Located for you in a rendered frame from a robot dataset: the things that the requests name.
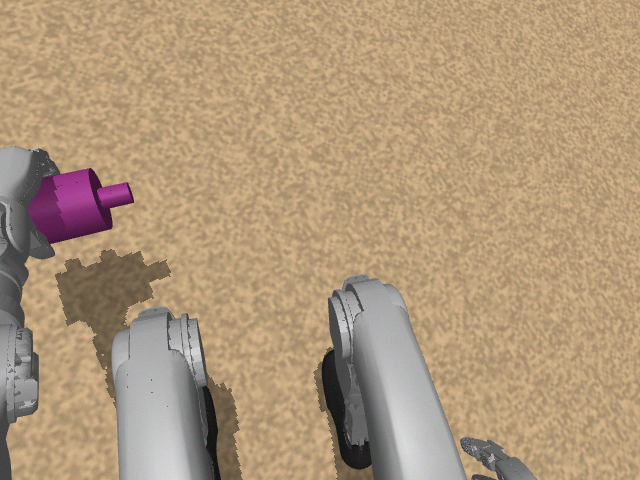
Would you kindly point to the left robot foot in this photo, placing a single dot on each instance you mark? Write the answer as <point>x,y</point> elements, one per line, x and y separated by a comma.
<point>212,434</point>

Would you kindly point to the right robot foot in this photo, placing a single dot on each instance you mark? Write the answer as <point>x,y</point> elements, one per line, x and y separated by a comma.
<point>355,456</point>

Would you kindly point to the bottle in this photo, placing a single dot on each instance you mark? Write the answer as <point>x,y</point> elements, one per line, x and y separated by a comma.
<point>75,204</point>

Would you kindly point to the left robot hand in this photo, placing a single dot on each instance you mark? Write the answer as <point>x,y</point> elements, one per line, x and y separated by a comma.
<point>21,174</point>

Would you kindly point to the right robot hand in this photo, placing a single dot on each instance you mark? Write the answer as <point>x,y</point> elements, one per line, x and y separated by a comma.
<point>494,458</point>

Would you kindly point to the left robot arm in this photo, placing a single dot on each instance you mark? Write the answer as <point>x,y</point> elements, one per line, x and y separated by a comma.
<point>19,365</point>

